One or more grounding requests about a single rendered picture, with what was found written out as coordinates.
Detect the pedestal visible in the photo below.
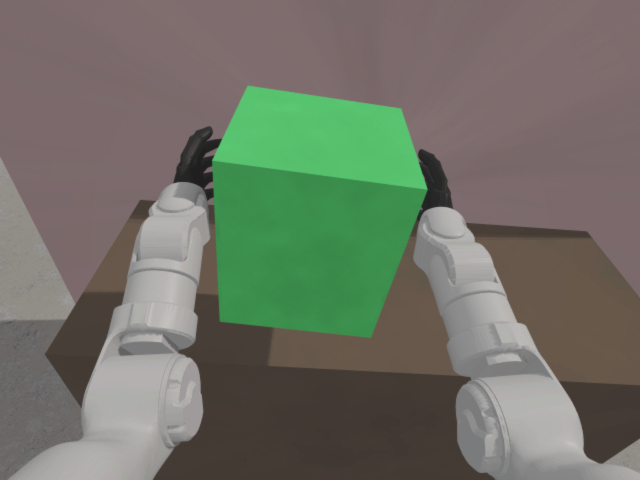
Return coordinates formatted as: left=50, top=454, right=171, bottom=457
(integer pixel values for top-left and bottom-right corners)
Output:
left=45, top=200, right=640, bottom=480

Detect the right robot forearm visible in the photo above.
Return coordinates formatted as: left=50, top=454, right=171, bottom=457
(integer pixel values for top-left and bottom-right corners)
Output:
left=413, top=207, right=584, bottom=448

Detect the left robot forearm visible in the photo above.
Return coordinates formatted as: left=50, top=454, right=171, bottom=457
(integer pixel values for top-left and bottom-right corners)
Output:
left=81, top=182, right=211, bottom=434

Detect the carton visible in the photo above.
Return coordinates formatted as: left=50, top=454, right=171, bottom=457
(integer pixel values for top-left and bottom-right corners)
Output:
left=212, top=86, right=428, bottom=338

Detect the robot right upper arm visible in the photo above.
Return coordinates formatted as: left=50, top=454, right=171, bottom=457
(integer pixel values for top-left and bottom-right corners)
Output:
left=456, top=373, right=640, bottom=480

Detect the left robot hand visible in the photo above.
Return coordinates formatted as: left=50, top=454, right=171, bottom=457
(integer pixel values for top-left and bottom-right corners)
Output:
left=173, top=126, right=222, bottom=201

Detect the robot left upper arm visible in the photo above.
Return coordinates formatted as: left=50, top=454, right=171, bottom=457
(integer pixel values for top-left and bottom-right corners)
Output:
left=8, top=353, right=203, bottom=480

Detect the right robot hand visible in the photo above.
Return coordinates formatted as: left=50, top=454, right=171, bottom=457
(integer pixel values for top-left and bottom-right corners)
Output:
left=417, top=149, right=453, bottom=221

